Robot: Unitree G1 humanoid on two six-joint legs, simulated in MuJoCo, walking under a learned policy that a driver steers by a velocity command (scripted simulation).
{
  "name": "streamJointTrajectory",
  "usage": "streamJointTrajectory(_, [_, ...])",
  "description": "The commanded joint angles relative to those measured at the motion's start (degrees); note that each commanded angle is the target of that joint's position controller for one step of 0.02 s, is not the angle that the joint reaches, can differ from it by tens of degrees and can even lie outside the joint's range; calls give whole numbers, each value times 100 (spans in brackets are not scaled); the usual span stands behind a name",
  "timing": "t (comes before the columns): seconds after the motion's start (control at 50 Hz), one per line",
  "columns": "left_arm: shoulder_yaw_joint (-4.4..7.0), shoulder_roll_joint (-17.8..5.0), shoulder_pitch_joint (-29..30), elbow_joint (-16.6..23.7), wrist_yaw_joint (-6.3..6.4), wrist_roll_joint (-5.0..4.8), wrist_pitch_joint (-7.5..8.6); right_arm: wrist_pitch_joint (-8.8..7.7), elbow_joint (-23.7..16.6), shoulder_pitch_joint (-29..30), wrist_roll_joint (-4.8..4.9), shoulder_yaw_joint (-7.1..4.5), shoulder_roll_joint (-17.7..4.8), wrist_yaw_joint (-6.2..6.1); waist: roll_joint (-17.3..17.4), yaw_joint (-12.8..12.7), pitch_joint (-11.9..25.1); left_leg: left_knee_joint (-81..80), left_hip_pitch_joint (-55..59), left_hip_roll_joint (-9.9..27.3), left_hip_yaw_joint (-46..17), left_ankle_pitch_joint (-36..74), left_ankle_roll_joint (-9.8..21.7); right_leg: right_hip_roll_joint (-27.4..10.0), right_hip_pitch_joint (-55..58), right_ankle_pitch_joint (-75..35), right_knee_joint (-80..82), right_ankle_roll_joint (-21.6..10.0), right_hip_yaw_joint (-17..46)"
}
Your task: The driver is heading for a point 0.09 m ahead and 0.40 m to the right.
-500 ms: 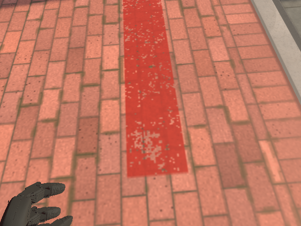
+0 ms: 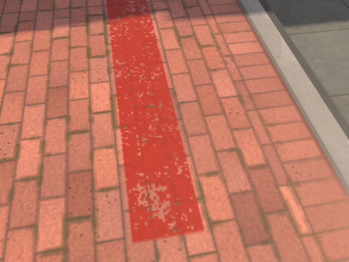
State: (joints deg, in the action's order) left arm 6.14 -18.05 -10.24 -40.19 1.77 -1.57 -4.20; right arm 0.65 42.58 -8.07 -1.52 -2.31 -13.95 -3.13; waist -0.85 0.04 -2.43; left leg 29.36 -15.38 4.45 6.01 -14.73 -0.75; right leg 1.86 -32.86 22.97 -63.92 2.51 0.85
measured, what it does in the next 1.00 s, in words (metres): walks ahead, turning right: right foot, then left foot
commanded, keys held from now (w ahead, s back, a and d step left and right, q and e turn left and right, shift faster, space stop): e+shift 0.16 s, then w+e+shift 0.84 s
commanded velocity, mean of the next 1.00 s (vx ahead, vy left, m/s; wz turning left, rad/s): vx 0.61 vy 0.00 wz -0.92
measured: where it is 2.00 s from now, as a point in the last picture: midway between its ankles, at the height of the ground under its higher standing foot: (345, 230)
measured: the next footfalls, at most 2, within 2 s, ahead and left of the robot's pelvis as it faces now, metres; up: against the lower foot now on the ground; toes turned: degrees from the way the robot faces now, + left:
right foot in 0.20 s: +0.04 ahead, -0.13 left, +0.00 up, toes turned -13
left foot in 0.64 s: +0.35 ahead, -0.02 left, +0.00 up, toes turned -36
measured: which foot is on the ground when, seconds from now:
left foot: down 0.00-0.20, up 0.22-0.62, down 0.64-1.00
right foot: up 0.00-0.18, down 0.20-0.64, up 0.66-1.00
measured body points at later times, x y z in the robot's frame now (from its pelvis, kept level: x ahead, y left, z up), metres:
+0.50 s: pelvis +0.10 -0.06 +0.01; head +0.09 -0.10 +0.46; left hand +0.24 +0.19 -0.08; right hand +0.17 -0.39 -0.09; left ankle +0.26 +0.06 -0.67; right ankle +0.00 -0.12 -0.74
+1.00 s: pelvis +0.38 -0.22 -0.02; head +0.40 -0.24 +0.43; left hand +0.72 -0.30 -0.07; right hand +0.10 -0.31 -0.14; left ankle +0.32 +0.00 -0.74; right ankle +0.41 -0.41 -0.68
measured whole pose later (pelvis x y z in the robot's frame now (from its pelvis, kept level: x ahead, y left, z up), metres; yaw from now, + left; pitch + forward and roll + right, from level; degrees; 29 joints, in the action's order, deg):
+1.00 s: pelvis +0.38 -0.22 -0.02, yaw -53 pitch +2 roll +1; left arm 1.6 -18.1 2.0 -33.2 -6.3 2.1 -0.7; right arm -5.0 51.6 -31.5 -2.0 -2.9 -15.7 -0.4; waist -2.7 5.0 -1.9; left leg 12.0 11.8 0.2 16.8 -25.2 -2.7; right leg -2.2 -46.9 5.5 -56.1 -7.3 -5.4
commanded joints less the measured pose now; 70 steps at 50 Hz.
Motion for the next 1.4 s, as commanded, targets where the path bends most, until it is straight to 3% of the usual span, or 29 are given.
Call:
streamJointTrajectory(0.02, [18,-91,498,668,-55,-40,14,-13,-392,321,45,-287,-872,-85,952,179,463,-1007,992,1267,-577,1831,994,-404,-444,-293,521,175,-163])
streamJointTrajectory(0.18, [220,-362,-204,764,-275,-59,-82,-29,-173,108,331,-535,-1157,166,851,-92,919,-40,639,1509,215,1050,541,-93,1920,-816,3303,-536,-869])
streamJointTrajectory(0.2, [391,-687,-1019,474,-225,-112,-43,-42,-152,93,284,-475,-884,208,207,-385,1078,1004,-372,1126,501,-546,299,-149,3160,-505,3620,-918,-353])
streamJointTrajectory(0.22, [624,-1640,-1691,377,-161,-123,84,-92,-638,699,95,-313,-444,225,-1701,-586,767,3307,-2922,83,795,-2331,-243,-1641,4158,857,4448,-2031,2779])
streamJointTrajectory(0.24, [469,-1448,-1779,510,-264,53,387,-287,-887,1336,202,-332,-574,245,-1234,-894,938,4162,-3970,-378,-879,-2201,-112,-2230,4113,2726,5379,-2652,4670])
streamJointTrajectory(0.26, [320,-1112,-1500,477,-257,89,588,-461,-956,1578,382,-411,-849,313,-918,-759,452,4176,-4284,-159,-1166,-1721,119,-2281,3913,3176,5607,-2453,4433])
streamJointTrajectory(0.38, [66,-676,-832,624,12,43,689,-789,-567,1048,162,-500,-810,400,-483,-117,279,2195,-2613,-331,-948,690,-102,-1150,2633,696,5417,-1653,2452])
streamJointTrajectory(0.4, [149,-1023,-959,382,-154,363,616,-342,-309,514,-365,-287,-491,578,-955,-103,250,2264,-2340,-293,-592,653,-252,-673,2334,571,5405,-1522,2005])
streamJointTrajectory(0.46, [90,-786,-1217,369,-336,247,573,-39,-579,974,-123,-278,-622,602,-821,-320,-65,1780,-2085,-339,-513,644,-570,-610,1791,670,5463,-1594,2253])
streamJointTrajectory(0.54, [148,-993,-1284,377,-288,254,610,-147,-879,1565,11,-246,-738,558,-765,-544,-175,723,-1765,-356,-742,520,-569,-749,2024,627,5239,-1635,2746])
streamJointTrajectory(0.6, [137,-1008,-722,518,-277,252,690,-237,-835,916,120,-284,-898,455,-771,-96,-81,202,-295,-363,-856,230,-312,-811,1544,400,4994,-1514,3102])
streamJointTrajectory(0.64, [46,-778,-334,571,-310,270,794,-378,-386,-1016,30,-470,-1370,277,-86,941,604,-63,2251,-153,-1041,-243,-118,-192,460,-622,3013,-1214,2543])
streamJointTrajectory(0.66, [-136,-125,-263,799,-322,186,871,-414,-252,-2101,-195,-603,-2069,164,1743,1286,1417,-933,3482,1278,-2779,-2771,16,622,-456,138,730,-980,1405])
streamJointTrajectory(0.68, [-216,-31,-502,953,-257,47,848,-409,-337,-1603,-236,-619,-2216,205,2652,688,1318,-2044,3252,2045,-5447,-4075,241,755,-1610,737,-489,-924,960])
streamJointTrajectory(0.72, [-175,-476,-321,622,-310,315,683,-362,-610,-705,-157,-357,-1114,249,709,331,510,-1628,2050,1797,-4017,-3129,393,-85,-1530,-377,-1061,-896,655])
streamJointTrajectory(0.82, [-288,-224,338,746,-697,387,451,-560,-20,-1439,-22,-184,-666,309,766,310,-81,-1821,1641,1081,-1317,-203,250,-591,-1810,-1276,-1166,-755,403])
streamJointTrajectory(0.98, [-546,9,1895,1191,-860,357,419,-696,510,-1950,-58,-138,-797,244,354,231,-826,-2234,1496,710,955,3743,-14,-299,-1046,-1791,1226,-1087,-1022])
streamJointTrajectory(1.06, [-358,-457,268,654,-660,306,433,-483,460,-1811,-26,-296,-1573,77,900,-860,405,253,1938,1140,1039,8405,29,500,1430,-1127,1815,-1534,-1269])
streamJointTrajectory(1.08, [-205,-724,-980,256,-557,312,480,-409,314,-1478,-8,-318,-1648,97,874,-1383,907,1795,1381,1204,869,8109,151,584,2796,-1100,2153,-1718,-936])
streamJointTrajectory(1.1, [-42,-898,-1674,-101,-392,302,523,-384,262,-1372,3,-293,-1427,181,313,-1494,1147,3702,210,765,848,4684,104,408,4284,-1626,3010,-1829,-331])
streamJointTrajectory(1.12, [95,-1370,-1174,-49,-246,213,468,-411,-27,-1422,-80,-154,-750,286,-989,-722,864,5783,-1755,-283,695,-1452,-77,-670,5068,-3381,2670,-1936,1321])
streamJointTrajectory(1.14, [202,-1807,-1181,266,-262,386,394,-453,-636,-1594,111,-159,-970,239,-789,-625,2201,7092,-3058,-546,-429,-1730,-255,-1755,6408,-4330,3326,-3158,3736])
streamJointTrajectory(1.16, [207,-1569,-1299,252,-204,266,390,-549,-715,-1019,62,-132,-1099,210,315,-725,1995,6670,-3218,-258,-937,-1096,-228,-1696,5877,-4492,3877,-2927,3762])
streamJointTrajectory(1.18, [163,-1398,-1054,149,-149,239,409,-586,-745,-974,80,-78,-995,213,473,-384,1064,6115,-3112,-97,-913,-959,-227,-1568,4780,-4746,4143,-2775,3291])
streamJointTrajectory(1.2, [-307,-180,-1534,-420,-522,518,819,-726,-906,-1155,-361,73,-842,451,1047,-448,1863,6766,-3142,-290,-1923,-992,-408,-1735,4780,-5222,3760,-2835,3082])
streamJointTrajectory(1.22, [-332,-208,-1600,-717,-612,632,1026,-811,-1031,-1045,-466,132,-559,409,826,59,1138,6373,-3146,-214,-1743,-816,-409,-1465,3763,-6213,3757,-2543,2727])
streamJointTrajectory(1.26, [-300,-485,-633,-519,-718,516,1290,-729,-1275,-1023,-289,112,-837,371,335,690,682,5664,-2762,-185,-1483,-1030,-510,-1002,2065,-6554,4187,-2212,1976])
streamJointTrajectory(1.32, [-233,-939,-440,-299,-630,631,1444,-684,-1659,-263,-32,204,-818,217,409,727,614,3487,-1578,-361,-978,-427,-567,-17,971,-6086,4398,-1326,1546])
streamJointTrajectory(1.4, [13,-1326,-550,158,-661,515,1328,-554,-1202,-910,111,249,-503,580,-67,723,197,963,1856,-1449,-473,1470,-549,885,-622,-5213,4108,-254,1530])
Keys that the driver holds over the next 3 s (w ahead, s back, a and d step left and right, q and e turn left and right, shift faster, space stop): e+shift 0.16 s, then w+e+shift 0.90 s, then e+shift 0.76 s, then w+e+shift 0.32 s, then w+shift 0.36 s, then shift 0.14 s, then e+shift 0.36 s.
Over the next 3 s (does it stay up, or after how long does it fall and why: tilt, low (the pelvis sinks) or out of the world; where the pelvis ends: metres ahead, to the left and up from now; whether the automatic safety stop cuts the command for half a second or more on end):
stays up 0.23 -1.05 -0.01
